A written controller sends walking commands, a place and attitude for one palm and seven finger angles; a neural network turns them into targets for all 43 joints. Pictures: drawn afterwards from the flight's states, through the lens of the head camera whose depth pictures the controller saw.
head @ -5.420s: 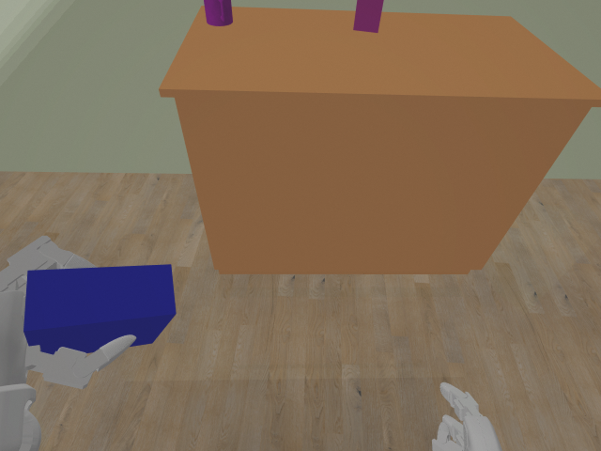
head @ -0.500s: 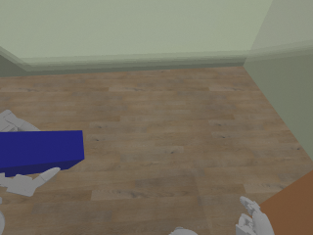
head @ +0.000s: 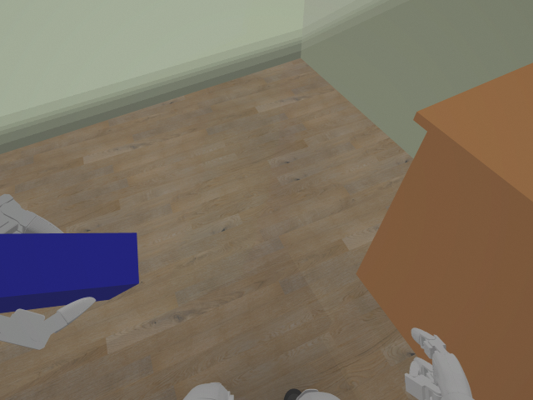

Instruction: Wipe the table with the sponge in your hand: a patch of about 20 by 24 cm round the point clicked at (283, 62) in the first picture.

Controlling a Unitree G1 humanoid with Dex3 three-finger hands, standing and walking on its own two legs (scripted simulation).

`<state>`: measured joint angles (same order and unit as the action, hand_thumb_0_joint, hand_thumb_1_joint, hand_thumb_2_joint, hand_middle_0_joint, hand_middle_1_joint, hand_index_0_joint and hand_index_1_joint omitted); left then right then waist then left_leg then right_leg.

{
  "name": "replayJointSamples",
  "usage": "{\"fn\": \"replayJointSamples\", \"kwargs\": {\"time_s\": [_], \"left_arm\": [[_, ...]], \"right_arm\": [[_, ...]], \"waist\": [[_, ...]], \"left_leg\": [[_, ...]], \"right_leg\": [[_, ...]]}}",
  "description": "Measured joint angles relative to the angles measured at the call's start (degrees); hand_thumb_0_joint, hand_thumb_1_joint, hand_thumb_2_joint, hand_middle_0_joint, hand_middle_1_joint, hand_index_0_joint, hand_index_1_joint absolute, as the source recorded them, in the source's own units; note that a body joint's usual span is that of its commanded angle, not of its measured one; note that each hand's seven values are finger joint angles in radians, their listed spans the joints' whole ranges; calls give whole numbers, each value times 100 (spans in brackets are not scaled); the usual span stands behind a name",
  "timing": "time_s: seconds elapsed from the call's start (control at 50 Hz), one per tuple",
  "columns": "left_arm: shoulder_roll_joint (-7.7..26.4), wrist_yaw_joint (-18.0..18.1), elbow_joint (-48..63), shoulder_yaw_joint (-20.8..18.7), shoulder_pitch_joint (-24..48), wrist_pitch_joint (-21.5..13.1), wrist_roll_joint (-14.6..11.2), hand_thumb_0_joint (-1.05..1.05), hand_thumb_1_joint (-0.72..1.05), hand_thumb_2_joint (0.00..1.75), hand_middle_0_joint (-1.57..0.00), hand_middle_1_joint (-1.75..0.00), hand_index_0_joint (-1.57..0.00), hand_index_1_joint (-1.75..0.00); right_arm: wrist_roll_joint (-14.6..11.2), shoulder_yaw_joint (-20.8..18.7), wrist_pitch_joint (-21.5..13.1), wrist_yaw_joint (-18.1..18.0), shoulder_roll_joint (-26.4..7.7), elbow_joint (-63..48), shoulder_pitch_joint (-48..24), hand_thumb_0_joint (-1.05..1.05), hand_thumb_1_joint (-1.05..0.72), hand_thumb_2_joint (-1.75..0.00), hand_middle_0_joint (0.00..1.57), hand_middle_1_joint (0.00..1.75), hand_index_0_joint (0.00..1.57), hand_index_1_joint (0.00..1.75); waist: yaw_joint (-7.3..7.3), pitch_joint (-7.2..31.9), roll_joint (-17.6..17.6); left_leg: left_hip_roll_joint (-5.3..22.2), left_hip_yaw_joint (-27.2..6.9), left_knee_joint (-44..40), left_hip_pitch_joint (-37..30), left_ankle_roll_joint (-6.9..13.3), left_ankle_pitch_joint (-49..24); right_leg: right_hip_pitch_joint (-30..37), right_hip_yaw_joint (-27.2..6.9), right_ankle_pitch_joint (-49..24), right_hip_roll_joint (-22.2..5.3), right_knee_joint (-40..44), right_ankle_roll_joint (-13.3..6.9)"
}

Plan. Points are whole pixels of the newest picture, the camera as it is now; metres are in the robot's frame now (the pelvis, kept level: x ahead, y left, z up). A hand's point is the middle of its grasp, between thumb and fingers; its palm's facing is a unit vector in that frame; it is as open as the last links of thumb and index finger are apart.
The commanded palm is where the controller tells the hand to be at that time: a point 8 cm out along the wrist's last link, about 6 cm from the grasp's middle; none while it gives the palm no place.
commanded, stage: turn to face it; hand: left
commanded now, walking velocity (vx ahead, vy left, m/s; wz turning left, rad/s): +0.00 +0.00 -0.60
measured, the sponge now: (82, 272) +0.22 +0.21 +0.16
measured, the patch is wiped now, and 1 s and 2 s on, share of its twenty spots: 0.00 0.00 0.00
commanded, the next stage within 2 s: none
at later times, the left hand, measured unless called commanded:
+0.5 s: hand (187, 301) +0.20 +0.09 +0.17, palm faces +0.09 -0.85 -0.52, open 9.6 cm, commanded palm +0.14 +0.16 +0.18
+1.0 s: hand (256, 383) +0.13 +0.02 +0.17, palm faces -0.08 -0.88 -0.48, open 9.6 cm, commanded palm +0.12 +0.07 +0.18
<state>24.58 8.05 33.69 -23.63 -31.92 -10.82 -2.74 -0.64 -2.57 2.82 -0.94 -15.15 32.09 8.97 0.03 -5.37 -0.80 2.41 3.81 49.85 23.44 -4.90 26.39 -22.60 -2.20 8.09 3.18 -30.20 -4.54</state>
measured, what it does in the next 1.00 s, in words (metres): walks backwards, turning right: left foot, then right foot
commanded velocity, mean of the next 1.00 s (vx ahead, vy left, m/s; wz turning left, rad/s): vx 0.00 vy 0.00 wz -0.60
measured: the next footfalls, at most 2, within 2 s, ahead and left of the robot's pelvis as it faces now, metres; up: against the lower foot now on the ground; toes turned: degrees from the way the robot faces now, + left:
left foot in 0.10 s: +0.02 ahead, +0.14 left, +0.00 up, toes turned +2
right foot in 0.38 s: -0.02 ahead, -0.16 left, +0.00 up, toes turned -20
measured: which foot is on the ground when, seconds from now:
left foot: up 0.00-0.08, down 0.10-0.38, up 0.40-0.78, down 0.80-1.00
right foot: down 0.00-0.12, up 0.14-0.36, down 0.38-0.82, up 0.84-1.00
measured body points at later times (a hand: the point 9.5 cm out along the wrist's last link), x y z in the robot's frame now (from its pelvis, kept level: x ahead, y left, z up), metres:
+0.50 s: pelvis -0.09 -0.06 -0.01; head -0.04 -0.11 +0.43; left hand +0.18 +0.13 +0.19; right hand +0.01 -0.31 -0.13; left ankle -0.06 +0.12 -0.67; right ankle -0.06 -0.15 -0.73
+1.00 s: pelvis -0.18 -0.07 -0.01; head -0.17 -0.10 +0.44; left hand +0.13 +0.07 +0.20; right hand -0.13 -0.35 -0.10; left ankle -0.07 +0.07 -0.73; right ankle -0.19 -0.17 -0.71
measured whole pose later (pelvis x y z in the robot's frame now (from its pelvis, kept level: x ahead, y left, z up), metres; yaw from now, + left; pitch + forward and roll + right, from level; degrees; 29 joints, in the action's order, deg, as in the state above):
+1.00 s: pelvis -0.18 -0.07 -0.01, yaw -35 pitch -2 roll +1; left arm 21.2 7.8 29.2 -20.6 -26.6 -10.4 -0.7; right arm -1.4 -0.1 -1.5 0.1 -10.5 28.5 12.1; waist -3.9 -4.6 2.0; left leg 11.0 9.7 35.0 13.9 -5.5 17.4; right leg -23.7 4.0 24.0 -0.3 -46.3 2.8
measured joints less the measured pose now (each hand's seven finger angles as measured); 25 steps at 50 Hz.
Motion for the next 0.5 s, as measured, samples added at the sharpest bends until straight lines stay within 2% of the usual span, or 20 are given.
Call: {"fn": "replayJointSamples", "kwargs": {"time_s": [0.08, 0.1, 0.12, 0.14, 0.18, 0.22, 0.24, 0.28, 0.34, 0.36, 0.38, 0.4, 0.42, 0.46, 0.5], "left_arm": [[-157, 22, -105, 126, 218, 58, 47, 0, -44, 98, -80, -134, -80, -134], [-191, 15, -103, 163, 270, 67, 56, 0, -44, 98, -80, -134, -80, -134], [-206, -1, -124, 186, 355, 59, 68, 0, -44, 98, -80, -134, -80, -134], [-223, -22, -168, 200, 438, 47, 97, 0, -44, 98, -80, -134, -80, -134], [-262, -51, -276, 217, 530, 49, 192, 0, -44, 98, -80, -134, -80, -134], [-316, -70, -349, 262, 591, 70, 246, 0, -44, 98, -80, -134, -80, -134], [-357, -63, -377, 294, 599, 61, 248, 0, -44, 98, -80, -134, -80, -134], [-427, -40, -405, 353, 592, 48, 234, 0, -44, 98, -80, -134, -80, -134], [-374, -27, -435, 374, 665, 56, 227, 0, -44, 99, -80, -134, -80, -134], [-314, -32, -447, 360, 723, 59, 225, 0, -44, 99, -80, -134, -80, -134], [-254, -39, -452, 339, 800, 56, 230, 0, -44, 99, -80, -134, -80, -134], [-258, -46, -484, 350, 912, 37, 249, 0, -44, 99, -80, -134, -80, -134], [-263, -55, -501, 365, 989, 22, 243, 0, -44, 99, -80, -134, -80, -134], [-268, -71, -418, 342, 942, 31, 156, 0, -44, 99, -80, -134, -80, -134], [-245, -75, -240, 259, 651, 10, 75, 0, -44, 99, -80, -134, -80, -134]], "right_arm": [[-3, -1, 29, 0, -89, -118, 93, 1, -90, -90, 20, 30, 20, 30], [-2, 7, 17, -5, -94, -165, 115, 1, -90, -90, 20, 30, 20, 30], [12, 9, -1, -20, -55, -191, 107, 1, -90, -90, 20, 30, 20, 30], [19, 18, -19, -36, 2, -219, 93, 1, -90, -90, 20, 30, 20, 30], [15, 42, -92, -43, 150, -282, 107, 1, -90, -90, 20, 30, 20, 30], [-11, 80, -202, -8, 297, -317, 175, 1, -90, -90, 20, 30, 20, 30], [-27, 118, -258, 22, 356, -315, 204, 1, -90, -90, 20, 30, 20, 30], [-52, 216, -364, 90, 459, -306, 257, 1, -90, -90, 20, 30, 20, 30], [-49, 364, -506, 160, 602, -315, 328, 1, -90, -90, 20, 30, 20, 30], [-46, 402, -548, 180, 640, -321, 352, 1, -90, -90, 20, 30, 20, 30], [-49, 430, -584, 203, 658, -326, 365, 1, -90, -90, 20, 30, 21, 30], [-56, 432, -597, 217, 626, -292, 325, 1, -90, -90, 21, 30, 21, 30], [-62, 427, -570, 214, 585, -223, 264, 1, -90, -90, 21, 30, 21, 30], [-59, 397, -426, 188, 497, -49, 98, 1, -90, -90, 21, 30, 21, 30], [-34, 343, -252, 158, 400, 42, -28, 1, -90, -90, 21, 30, 21, 30]], "waist": [[-87, 265, -142], [-97, 314, -155], [-118, 295, -225], [-172, 245, -284], [-242, 195, -274], [-279, 176, -138], [-307, 170, -41], [-361, 142, 157], [-397, 36, 353], [-388, -13, 388], [-375, -73, 429], [-315, -199, 566], [-241, -295, 613], [-144, -418, 513], [-33, -481, 401]], "left_leg": [[-82, 50, -1369, -653, 161, -105], [-53, 87, -1808, -863, 230, -270], [-51, 140, -2020, -926, 279, -800], [-27, 219, -2010, -946, 305, -1095], [106, 349, -1876, -983, 299, -1090], [299, 397, -1808, -1026, 245, -996], [419, 427, -1789, -1041, 203, -977], [672, 510, -1748, -1053, 106, -973], [1009, 633, -1537, -958, -58, -932], [1106, 649, -1393, -882, -124, -890], [1213, 643, -1191, -776, -190, -823], [1354, 537, -931, -643, -128, -752], [1299, 308, -489, -427, -84, -344], [892, -91, 641, 24, -49, 147], [560, -227, 1398, 314, -64, 130]], "right_leg": [[-143, -157, -213, 135, 107, 19], [-210, -175, -237, 188, 59, 34], [-281, -218, -130, 206, -85, 88], [-395, -241, 343, 222, -414, 203], [-719, -16, 1147, 167, -1696, 442], [-839, 264, 1475, 2, -2634, 603], [-786, 392, 1575, -99, -2741, 658], [-517, 586, 1678, -280, -2412, 735], [44, 731, 1588, -441, -1473, 790], [267, 763, 1420, -465, -1097, 786], [434, 816, 1047, -460, -750, 687], [426, 897, 844, -340, -742, 486], [334, 918, 832, -290, -857, 310], [152, 783, 850, -284, -952, 109], [85, 599, 711, -239, -810, 41]]}}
